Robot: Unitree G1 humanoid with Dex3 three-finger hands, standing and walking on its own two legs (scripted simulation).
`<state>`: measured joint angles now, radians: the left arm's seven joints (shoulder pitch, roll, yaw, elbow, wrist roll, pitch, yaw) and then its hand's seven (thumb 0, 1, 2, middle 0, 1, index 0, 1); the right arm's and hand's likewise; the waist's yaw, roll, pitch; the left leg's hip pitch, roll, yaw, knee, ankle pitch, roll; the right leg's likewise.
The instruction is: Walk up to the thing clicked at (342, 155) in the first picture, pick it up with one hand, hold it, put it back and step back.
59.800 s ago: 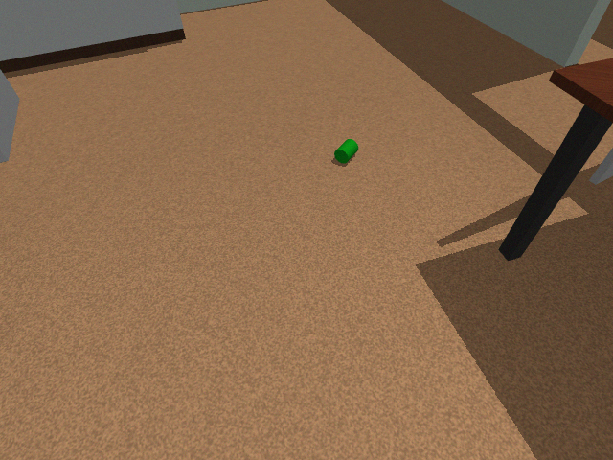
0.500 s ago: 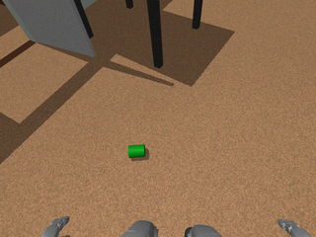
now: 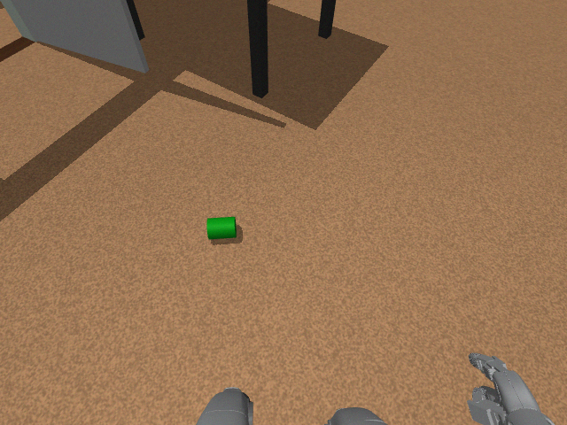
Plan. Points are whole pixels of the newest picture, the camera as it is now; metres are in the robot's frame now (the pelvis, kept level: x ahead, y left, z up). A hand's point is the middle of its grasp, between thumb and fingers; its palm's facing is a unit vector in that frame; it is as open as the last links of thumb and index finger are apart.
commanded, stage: step back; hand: left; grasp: from above
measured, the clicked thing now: (222, 227) +0.80 +0.26 -0.72
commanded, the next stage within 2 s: stand in 1.72 s
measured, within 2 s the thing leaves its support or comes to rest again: neither
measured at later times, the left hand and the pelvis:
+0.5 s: hand out of the picture -0.06 +0.25 -0.15, palm faces +0.09 -0.92 -0.37, open 7.4 cm; pelvis -0.18 -0.02 +0.00, yaw +6 degrees
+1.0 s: hand out of the picture -0.28 +0.22 -0.13, palm faces +0.06 -0.91 -0.41, open 7.4 cm; pelvis -0.30 -0.05 +0.01, yaw +2 degrees
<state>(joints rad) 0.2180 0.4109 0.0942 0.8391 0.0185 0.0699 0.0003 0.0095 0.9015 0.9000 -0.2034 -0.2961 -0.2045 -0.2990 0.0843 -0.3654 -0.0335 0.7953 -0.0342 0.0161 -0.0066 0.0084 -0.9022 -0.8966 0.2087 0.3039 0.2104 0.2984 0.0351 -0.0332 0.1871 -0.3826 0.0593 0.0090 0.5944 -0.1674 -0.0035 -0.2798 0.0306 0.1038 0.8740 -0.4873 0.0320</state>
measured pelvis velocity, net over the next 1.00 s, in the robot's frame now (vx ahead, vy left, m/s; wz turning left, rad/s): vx -0.30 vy -0.05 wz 0.04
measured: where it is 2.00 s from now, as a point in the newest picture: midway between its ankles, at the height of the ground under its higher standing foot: outside the picture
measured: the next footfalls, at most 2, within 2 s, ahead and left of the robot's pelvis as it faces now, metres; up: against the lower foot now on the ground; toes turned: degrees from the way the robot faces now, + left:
right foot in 0.04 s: -0.01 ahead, -0.14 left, +0.00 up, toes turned +3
left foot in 0.40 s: -0.13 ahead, +0.08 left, +0.00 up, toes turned +4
